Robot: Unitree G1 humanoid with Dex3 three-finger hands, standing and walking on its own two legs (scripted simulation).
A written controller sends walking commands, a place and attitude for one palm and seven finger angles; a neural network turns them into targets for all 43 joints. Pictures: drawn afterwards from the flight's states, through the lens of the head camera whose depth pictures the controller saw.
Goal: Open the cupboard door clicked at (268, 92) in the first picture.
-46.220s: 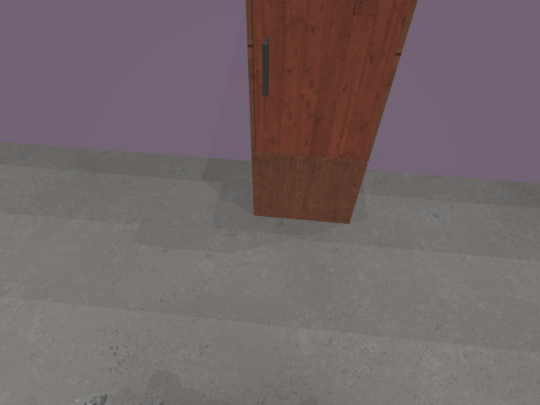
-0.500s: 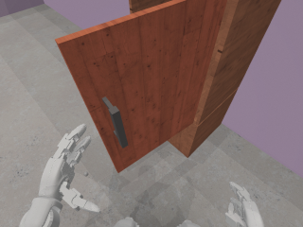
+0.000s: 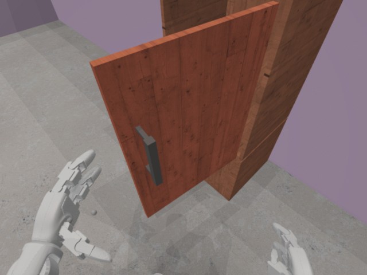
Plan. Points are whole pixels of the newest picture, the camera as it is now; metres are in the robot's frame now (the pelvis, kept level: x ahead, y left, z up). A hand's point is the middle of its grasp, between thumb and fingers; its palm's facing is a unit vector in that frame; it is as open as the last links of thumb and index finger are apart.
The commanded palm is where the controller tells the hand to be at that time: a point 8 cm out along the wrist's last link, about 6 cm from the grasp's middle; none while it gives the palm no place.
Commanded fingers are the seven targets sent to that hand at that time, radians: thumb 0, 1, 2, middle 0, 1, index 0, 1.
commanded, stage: draw the hand back to the body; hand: left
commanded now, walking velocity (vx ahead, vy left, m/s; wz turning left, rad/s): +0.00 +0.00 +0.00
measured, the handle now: (149, 157) +0.36 +0.11 +0.06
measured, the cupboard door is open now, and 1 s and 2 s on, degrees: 82 82 82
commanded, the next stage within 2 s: step back with the hand held close in 1.26 s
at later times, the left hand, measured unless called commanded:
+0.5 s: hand (49, 200) +0.21 +0.23 +0.15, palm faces +0.32 -0.86 -0.39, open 13.7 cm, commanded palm +0.17 +0.27 +0.17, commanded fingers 0.00 0.27 0.63 -0.18 -0.30 -0.18 -0.30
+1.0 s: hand (11, 169) +0.22 +0.26 +0.21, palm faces +0.46 -0.79 -0.41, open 8.0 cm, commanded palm +0.17 +0.29 +0.22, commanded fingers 0.00 0.90 0.90 -0.20 -0.30 -0.20 -0.30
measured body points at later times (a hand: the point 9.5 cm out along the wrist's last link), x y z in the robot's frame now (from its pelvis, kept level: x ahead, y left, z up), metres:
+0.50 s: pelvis +0.02 +0.00 +0.04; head +0.01 -0.02 +0.49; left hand +0.19 +0.27 +0.17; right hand +0.19 -0.22 -0.04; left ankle +0.00 +0.12 -0.69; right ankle +0.01 -0.11 -0.69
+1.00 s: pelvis +0.03 +0.00 +0.06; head +0.01 -0.03 +0.51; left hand +0.19 +0.30 +0.24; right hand +0.22 -0.23 -0.03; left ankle +0.01 +0.12 -0.69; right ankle +0.01 -0.11 -0.69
